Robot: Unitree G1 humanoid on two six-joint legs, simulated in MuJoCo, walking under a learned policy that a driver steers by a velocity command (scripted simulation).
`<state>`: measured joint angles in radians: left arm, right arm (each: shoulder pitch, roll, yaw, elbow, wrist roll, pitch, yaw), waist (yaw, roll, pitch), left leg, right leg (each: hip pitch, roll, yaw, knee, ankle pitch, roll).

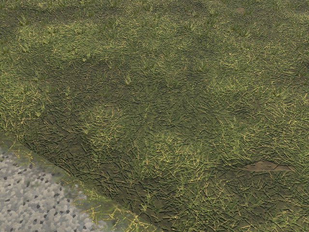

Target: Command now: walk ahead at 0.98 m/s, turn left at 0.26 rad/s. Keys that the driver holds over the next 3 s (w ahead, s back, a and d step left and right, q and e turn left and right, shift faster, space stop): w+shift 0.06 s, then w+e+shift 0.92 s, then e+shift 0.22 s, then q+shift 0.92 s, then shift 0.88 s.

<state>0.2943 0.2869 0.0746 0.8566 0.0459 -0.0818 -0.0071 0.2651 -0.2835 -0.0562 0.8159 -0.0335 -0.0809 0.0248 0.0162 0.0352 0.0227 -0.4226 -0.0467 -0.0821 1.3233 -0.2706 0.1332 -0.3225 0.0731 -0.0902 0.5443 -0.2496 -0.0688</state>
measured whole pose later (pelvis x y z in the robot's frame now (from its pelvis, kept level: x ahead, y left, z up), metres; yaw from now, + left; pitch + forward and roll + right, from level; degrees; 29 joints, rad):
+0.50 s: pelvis +0.47 +0.02 +0.00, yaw -14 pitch +1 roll +2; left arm 0.26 0.33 0.09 0.82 0.03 0.00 -0.04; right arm 0.36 -0.32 -0.08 0.91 -0.03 -0.13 0.02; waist -0.01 -0.03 0.04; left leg -0.13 0.00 0.16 0.47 -0.35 0.01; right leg -0.57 -0.08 0.01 1.13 -0.21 -0.11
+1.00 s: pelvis +0.92 -0.15 -0.18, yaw -41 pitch +0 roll -2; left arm 0.47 0.26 0.06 0.96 0.01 -0.06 -0.01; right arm 0.00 -0.19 0.02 0.72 -0.04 -0.08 0.01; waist 0.09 -0.01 0.08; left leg -0.69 0.12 -0.14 0.84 -0.16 -0.06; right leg 0.00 0.24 0.13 0.52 -0.48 -0.18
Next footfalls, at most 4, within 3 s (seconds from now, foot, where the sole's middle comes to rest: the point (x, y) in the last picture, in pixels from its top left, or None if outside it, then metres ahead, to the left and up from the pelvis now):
0.28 left None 0.48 0.13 -0.76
0.74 right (182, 178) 0.81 -0.11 -0.93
1.08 left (194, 114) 1.26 -0.20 -0.93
1.44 right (243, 129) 1.15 -0.49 -0.93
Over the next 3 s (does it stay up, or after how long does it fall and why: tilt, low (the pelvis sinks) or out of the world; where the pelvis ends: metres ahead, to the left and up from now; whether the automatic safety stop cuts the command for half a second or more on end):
stays up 1.24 -0.33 -0.16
